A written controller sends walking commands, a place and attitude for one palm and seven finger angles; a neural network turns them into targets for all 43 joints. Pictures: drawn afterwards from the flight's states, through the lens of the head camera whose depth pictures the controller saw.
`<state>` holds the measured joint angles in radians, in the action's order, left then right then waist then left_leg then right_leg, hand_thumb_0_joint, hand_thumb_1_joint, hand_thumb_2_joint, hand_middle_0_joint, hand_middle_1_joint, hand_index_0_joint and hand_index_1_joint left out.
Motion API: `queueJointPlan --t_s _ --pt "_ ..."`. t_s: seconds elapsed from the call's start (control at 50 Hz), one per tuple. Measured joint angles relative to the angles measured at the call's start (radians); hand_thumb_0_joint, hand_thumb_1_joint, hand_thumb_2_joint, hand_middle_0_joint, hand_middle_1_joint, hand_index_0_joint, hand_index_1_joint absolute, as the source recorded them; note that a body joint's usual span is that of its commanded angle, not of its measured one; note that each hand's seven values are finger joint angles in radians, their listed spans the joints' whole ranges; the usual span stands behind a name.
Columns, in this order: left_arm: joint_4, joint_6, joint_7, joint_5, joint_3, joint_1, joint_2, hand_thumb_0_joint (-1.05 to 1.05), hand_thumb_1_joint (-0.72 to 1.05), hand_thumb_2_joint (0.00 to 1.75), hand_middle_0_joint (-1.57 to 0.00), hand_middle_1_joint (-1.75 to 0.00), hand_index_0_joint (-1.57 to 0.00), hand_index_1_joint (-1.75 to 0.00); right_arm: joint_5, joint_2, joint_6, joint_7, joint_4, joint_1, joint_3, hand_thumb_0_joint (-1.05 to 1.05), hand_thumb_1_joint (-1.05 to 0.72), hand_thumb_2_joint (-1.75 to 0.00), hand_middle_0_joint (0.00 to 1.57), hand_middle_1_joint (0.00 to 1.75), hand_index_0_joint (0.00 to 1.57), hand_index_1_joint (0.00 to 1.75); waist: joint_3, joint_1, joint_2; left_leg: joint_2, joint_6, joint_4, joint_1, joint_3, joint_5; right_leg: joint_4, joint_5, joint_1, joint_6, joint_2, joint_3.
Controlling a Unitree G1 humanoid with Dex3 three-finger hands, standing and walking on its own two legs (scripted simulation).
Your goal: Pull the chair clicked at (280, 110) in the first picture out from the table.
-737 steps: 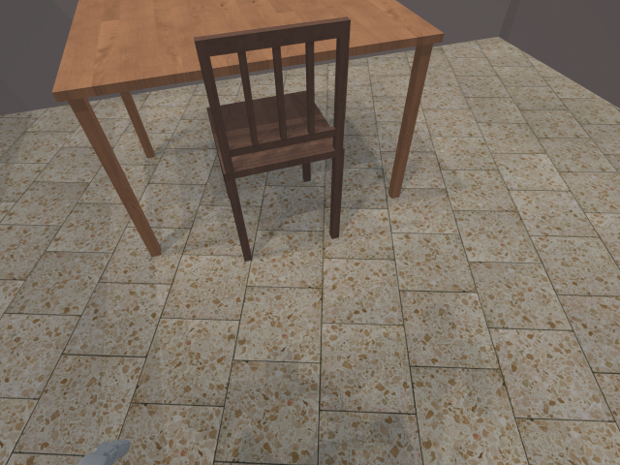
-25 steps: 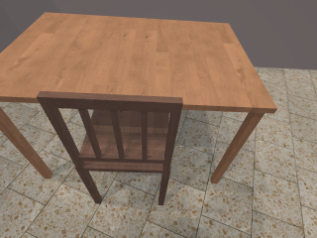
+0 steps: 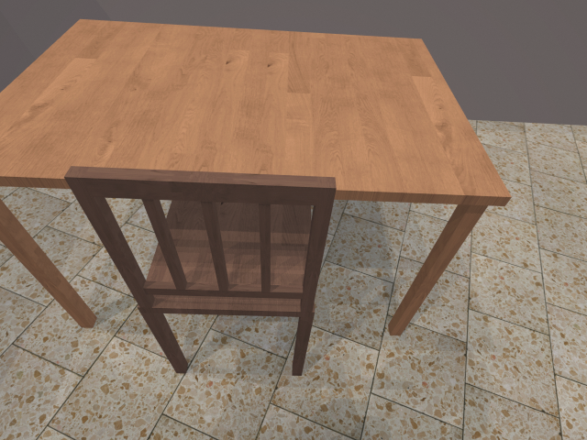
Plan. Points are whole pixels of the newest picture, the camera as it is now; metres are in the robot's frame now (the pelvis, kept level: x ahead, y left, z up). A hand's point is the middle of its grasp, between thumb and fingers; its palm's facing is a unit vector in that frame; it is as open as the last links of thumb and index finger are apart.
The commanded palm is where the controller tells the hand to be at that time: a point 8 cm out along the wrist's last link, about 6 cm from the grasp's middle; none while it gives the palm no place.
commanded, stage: look again from close up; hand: left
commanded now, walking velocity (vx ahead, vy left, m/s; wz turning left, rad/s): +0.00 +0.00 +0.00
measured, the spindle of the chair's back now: (216, 248) +0.46 +0.17 -0.08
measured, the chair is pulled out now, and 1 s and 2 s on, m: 0.00 0.00 0.00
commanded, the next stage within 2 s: raise the hand toward the chair's back in 0.12 s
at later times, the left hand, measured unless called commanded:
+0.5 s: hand (193, 353) +0.22 +0.15 +0.01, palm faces +0.10 -0.99 -0.04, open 8.1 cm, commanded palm +0.12 +0.21 -0.07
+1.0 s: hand (210, 394) +0.20 +0.13 -0.08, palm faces -0.08 -1.00 +0.00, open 12.4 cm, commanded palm +0.15 +0.21 -0.06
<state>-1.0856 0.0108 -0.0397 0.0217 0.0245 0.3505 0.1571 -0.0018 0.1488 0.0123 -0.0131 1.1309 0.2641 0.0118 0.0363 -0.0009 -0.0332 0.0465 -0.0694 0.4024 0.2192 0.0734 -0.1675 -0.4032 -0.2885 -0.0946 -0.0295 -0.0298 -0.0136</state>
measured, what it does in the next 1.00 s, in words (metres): lowers itself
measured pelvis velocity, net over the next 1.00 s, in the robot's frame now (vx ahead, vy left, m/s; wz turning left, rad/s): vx -0.02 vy -0.06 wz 0.03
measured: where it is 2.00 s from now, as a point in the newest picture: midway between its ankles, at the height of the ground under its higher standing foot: outside the picture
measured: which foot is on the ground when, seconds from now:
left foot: down 0.00-1.00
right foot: down 0.00-1.00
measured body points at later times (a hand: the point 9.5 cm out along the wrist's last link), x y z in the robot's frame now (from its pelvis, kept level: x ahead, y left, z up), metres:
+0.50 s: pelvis -0.02 -0.02 -0.04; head -0.01 -0.03 +0.41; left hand +0.21 +0.20 +0.01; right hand +0.14 -0.28 -0.12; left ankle +0.03 +0.07 -0.74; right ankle -0.03 -0.13 -0.74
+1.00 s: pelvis -0.02 -0.06 -0.11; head +0.06 -0.07 +0.33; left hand +0.20 +0.19 -0.07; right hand +0.17 -0.27 -0.21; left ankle +0.03 +0.07 -0.74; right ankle -0.03 -0.13 -0.74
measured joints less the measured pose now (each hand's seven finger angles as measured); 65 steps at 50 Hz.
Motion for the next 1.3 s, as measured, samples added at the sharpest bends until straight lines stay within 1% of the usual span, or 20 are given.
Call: queueJointPlan --t_s 0.24,0.28,0.32,0.38,0.42,0.48,0.54,0.6,0.68,0.76,0.84,0.88,0.9,0.96,1.0,1.04,1.12,1.2,1.24,1.3 --pt "-0.008 0.006 -0.006 0.004 0.003 0.005 -0.008 0.00 0.91 0.90 -0.20 -0.30 -0.20 -0.30 0.000 0.002 0.001 -0.001 -0.005 0.005 0.001 0.01 -0.91 -0.90 0.20 0.30 0.20 0.30 0.001 0.003 0.011 -0.008 0.005 0.015 0.013 -0.003 -0.006 0.000 -0.001 -0.005 0.004 0.008 0.003" --pt "0.360 -0.102 -0.016 -0.058 -0.010 0.102 0.001 0.01 0.91 0.90 -0.20 -0.30 -0.20 -0.30 0.021 0.012 0.043 -0.018 -0.112 0.049 0.011 0.01 -0.92 -0.90 0.20 0.30 0.20 0.30 0.011 0.006 0.007 -0.002 0.007 0.045 0.034 -0.007 -0.017 -0.061 -0.023 -0.039 0.017 0.002 0.011" --pt "0.625 -0.044 -0.068 -0.088 -0.031 0.145 0.042 0.03 0.93 0.89 -0.21 -0.30 -0.20 -0.30 0.033 0.022 0.146 -0.035 -0.178 0.078 0.015 0.01 -0.92 -0.90 0.20 0.30 0.20 0.30 -0.008 -0.006 -0.008 0.011 0.012 0.058 0.057 0.005 -0.020 -0.156 -0.067 -0.107 0.045 -0.011 0.019" --pt "0.865 0.019 -0.083 -0.156 -0.049 0.093 0.063 0.03 0.91 0.88 -0.20 -0.30 -0.19 -0.29 0.048 0.066 0.227 -0.041 -0.277 0.073 0.011 0.02 -0.91 -0.90 0.20 0.30 0.20 0.30 -0.038 0.022 0.025 0.021 0.011 0.134 0.120 -0.012 -0.041 -0.223 -0.088 -0.163 0.037 -0.019 0.050" --pt "0.927 0.115 -0.058 -0.170 -0.066 0.028 0.053 0.03 0.88 0.87 -0.19 -0.29 -0.19 -0.29 0.033 0.100 0.250 -0.040 -0.328 0.043 0.004 0.01 -0.91 -0.90 0.20 0.30 0.20 0.30 -0.082 0.042 0.065 0.009 0.015 0.212 0.196 -0.027 -0.070 -0.265 -0.103 -0.218 0.031 -0.009 0.067" --pt "0.934 0.317 0.050 -0.208 -0.107 -0.054 0.033 0.02 0.82 0.84 -0.18 -0.28 -0.18 -0.28 0.014 0.108 0.254 -0.022 -0.392 -0.027 -0.017 0.01 -0.91 -0.90 0.20 0.30 0.20 0.30 -0.157 0.049 0.059 -0.017 0.028 0.356 0.354 -0.018 -0.125 -0.405 -0.153 -0.378 0.045 0.010 0.058" --pt "0.923 0.476 0.223 -0.253 -0.128 -0.054 0.014 0.01 0.75 0.82 -0.18 -0.27 -0.17 -0.27 0.012 0.099 0.239 0.006 -0.470 -0.081 -0.039 0.01 -0.91 -0.90 0.20 0.30 0.20 0.30 -0.185 0.042 0.014 -0.043 0.037 0.486 0.479 -0.012 -0.176 -0.540 -0.207 -0.507 0.065 0.031 0.052" --pt "0.887 0.479 0.317 -0.251 -0.139 0.013 0.006 0.00 0.67 0.79 -0.17 -0.26 -0.17 -0.26 0.023 0.105 0.206 0.012 -0.554 -0.109 -0.057 0.01 -0.90 -0.90 0.20 0.30 0.20 0.30 -0.185 0.027 -0.016 -0.058 0.058 0.589 0.562 -0.026 -0.222 -0.636 -0.254 -0.583 0.084 0.043 0.066" --pt "0.889 0.413 0.284 -0.245 -0.165 0.148 0.018 0.01 0.57 0.75 -0.17 -0.25 -0.17 -0.25 0.016 0.120 0.179 -0.006 -0.628 -0.131 -0.075 0.01 -0.90 -0.90 0.20 0.30 0.20 0.30 -0.182 -0.006 -0.025 -0.070 0.073 0.698 0.665 -0.060 -0.267 -0.726 -0.302 -0.667 0.102 0.056 0.100" --pt "1.031 0.521 0.224 -0.263 -0.211 0.235 0.052 0.02 0.47 0.71 -0.16 -0.24 -0.16 -0.23 -0.001 0.111 0.194 -0.029 -0.613 -0.143 -0.080 0.01 -0.90 -0.90 0.19 0.30 0.20 0.30 -0.181 -0.046 -0.002 -0.080 0.090 0.793 0.754 -0.111 -0.303 -0.790 -0.337 -0.725 0.122 0.071 0.149" --pt "1.130 0.636 0.290 -0.313 -0.218 0.161 0.072 0.02 0.38 0.67 -0.14 -0.22 -0.14 -0.22 -0.001 0.100 0.223 -0.040 -0.552 -0.162 -0.037 0.01 -0.90 -0.90 0.19 0.30 0.20 0.30 -0.185 -0.059 0.057 -0.080 0.091 0.854 0.820 -0.146 -0.318 -0.830 -0.354 -0.771 0.126 0.075 0.183" --pt "1.113 0.628 0.365 -0.326 -0.209 0.082 0.081 0.01 0.33 0.65 -0.14 -0.21 -0.13 -0.21 0.010 0.084 0.224 -0.045 -0.532 -0.167 -0.013 0.01 -0.90 -0.90 0.19 0.30 0.20 0.30 -0.187 -0.053 0.080 -0.081 0.088 0.869 0.847 -0.145 -0.320 -0.847 -0.356 -0.799 0.123 0.076 0.182" --pt "1.087 0.593 0.402 -0.331 -0.204 0.042 0.087 0.01 0.31 0.64 -0.13 -0.21 -0.13 -0.21 0.018 0.074 0.217 -0.048 -0.526 -0.165 -0.003 0.01 -0.90 -0.90 0.20 0.30 0.20 0.30 -0.186 -0.047 0.086 -0.082 0.086 0.869 0.854 -0.139 -0.319 -0.852 -0.355 -0.810 0.121 0.075 0.177" --pt "1.009 0.402 0.471 -0.343 -0.197 -0.041 0.096 0.01 0.24 0.61 -0.13 -0.20 -0.13 -0.20 0.037 0.045 0.180 -0.057 -0.526 -0.136 0.014 0.01 -0.90 -0.90 0.20 0.30 0.20 0.30 -0.173 -0.018 0.092 -0.080 0.087 0.841 0.840 -0.114 -0.308 -0.844 -0.348 -0.813 0.114 0.068 0.153" --pt "0.982 0.295 0.455 -0.349 -0.212 -0.042 0.087 0.01 0.19 0.59 -0.13 -0.19 -0.13 -0.19 0.041 0.033 0.156 -0.059 -0.528 -0.106 0.012 0.01 -0.90 -0.90 0.20 0.30 0.20 0.30 -0.165 0.003 0.088 -0.080 0.086 0.806 0.808 -0.094 -0.300 -0.819 -0.338 -0.793 0.105 0.065 0.132" --pt "0.997 0.257 0.395 -0.349 -0.236 -0.004 0.066 0.01 0.15 0.57 -0.13 -0.19 -0.12 -0.18 0.038 0.028 0.146 -0.059 -0.528 -0.069 -0.002 0.02 -0.90 -0.90 0.20 0.30 0.20 0.30 -0.163 0.016 0.078 -0.082 0.082 0.767 0.771 -0.074 -0.294 -0.786 -0.326 -0.766 0.098 0.066 0.111" --pt "1.076 0.357 0.278 -0.322 -0.263 0.090 0.037 0.00 0.05 0.53 -0.12 -0.17 -0.11 -0.17 0.021 0.044 0.159 -0.056 -0.506 -0.006 -0.043 0.02 -0.90 -0.90 0.20 0.30 0.20 0.30 -0.174 0.014 0.062 -0.082 0.071 0.715 0.726 -0.056 -0.286 -0.730 -0.306 -0.726 0.093 0.067 0.093" --pt "1.072 0.502 0.276 -0.307 -0.263 0.102 0.051 0.00 -0.04 0.49 -0.11 -0.16 -0.10 -0.15 0.014 0.089 0.176 -0.050 -0.483 -0.005 -0.060 0.02 -0.90 -0.90 0.20 0.30 0.20 0.30 -0.186 0.014 0.066 -0.076 0.059 0.737 0.762 -0.065 -0.290 -0.737 -0.308 -0.750 0.085 0.062 0.102" --pt "1.038 0.520 0.309 -0.315 -0.246 0.078 0.061 0.00 -0.09 0.47 -0.10 -0.15 -0.09 -0.15 0.019 0.110 0.184 -0.052 -0.483 -0.020 -0.062 0.02 -0.90 -0.90 0.20 0.30 0.20 0.30 -0.183 0.016 0.071 -0.074 0.052 0.764 0.792 -0.069 -0.295 -0.756 -0.312 -0.773 0.080 0.060 0.107" --pt "1.002 0.481 0.348 -0.323 -0.215 0.045 0.070 0.00 -0.16 0.44 -0.09 -0.14 -0.09 -0.13 0.028 0.122 0.194 -0.060 -0.496 -0.048 -0.062 0.02 -0.90 -0.90 0.20 0.30 0.20 0.30 -0.174 0.018 0.071 -0.074 0.041 0.787 0.814 -0.069 -0.300 -0.771 -0.313 -0.791 0.071 0.058 0.107"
